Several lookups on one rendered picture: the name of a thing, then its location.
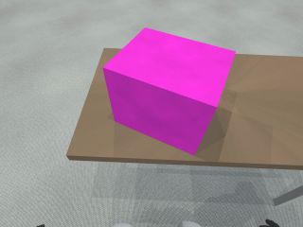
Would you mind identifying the table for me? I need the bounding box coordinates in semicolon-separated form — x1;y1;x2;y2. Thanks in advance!
66;47;303;207

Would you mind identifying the carton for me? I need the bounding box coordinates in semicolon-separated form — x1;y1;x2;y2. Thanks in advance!
102;27;236;155

